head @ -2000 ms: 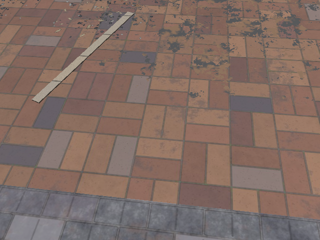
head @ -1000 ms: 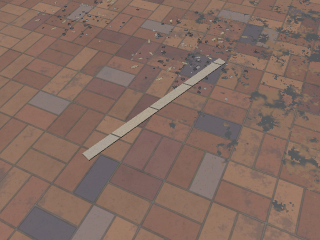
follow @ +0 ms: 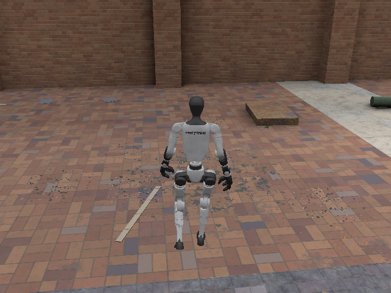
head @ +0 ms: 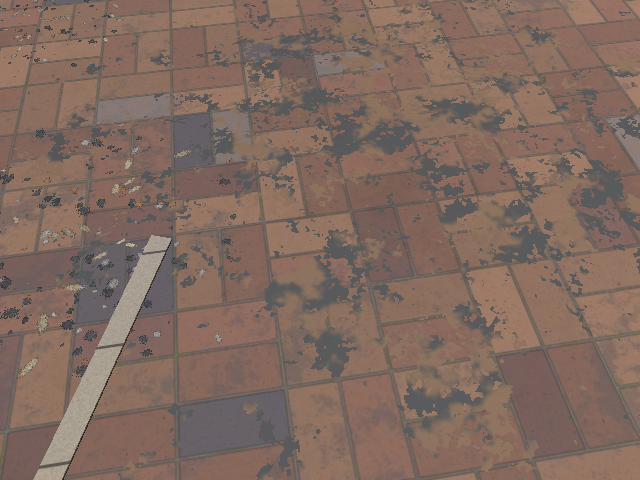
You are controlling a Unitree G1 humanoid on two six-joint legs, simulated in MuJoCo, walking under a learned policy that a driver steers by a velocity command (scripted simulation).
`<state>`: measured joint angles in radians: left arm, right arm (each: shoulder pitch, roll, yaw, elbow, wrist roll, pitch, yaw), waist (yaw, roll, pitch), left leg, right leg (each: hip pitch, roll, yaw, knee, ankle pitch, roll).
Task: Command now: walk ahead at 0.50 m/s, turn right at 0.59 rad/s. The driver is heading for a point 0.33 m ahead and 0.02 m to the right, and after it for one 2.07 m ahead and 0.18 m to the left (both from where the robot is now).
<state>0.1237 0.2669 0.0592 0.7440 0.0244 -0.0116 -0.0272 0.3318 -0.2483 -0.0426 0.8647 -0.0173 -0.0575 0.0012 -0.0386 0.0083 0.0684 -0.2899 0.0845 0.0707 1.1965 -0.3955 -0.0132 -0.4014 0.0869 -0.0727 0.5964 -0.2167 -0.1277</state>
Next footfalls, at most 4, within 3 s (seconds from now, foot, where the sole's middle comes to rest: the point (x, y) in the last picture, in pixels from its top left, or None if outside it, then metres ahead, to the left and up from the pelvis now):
0.42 left None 0.41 0.06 -0.76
0.80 right None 0.28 -0.10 -0.76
1.18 left None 0.28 0.11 -0.76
1.68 right None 0.34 -0.07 -0.76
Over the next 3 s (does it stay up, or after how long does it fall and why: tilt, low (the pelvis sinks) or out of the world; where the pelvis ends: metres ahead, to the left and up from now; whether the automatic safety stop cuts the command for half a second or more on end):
stays up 0.71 0.19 0.02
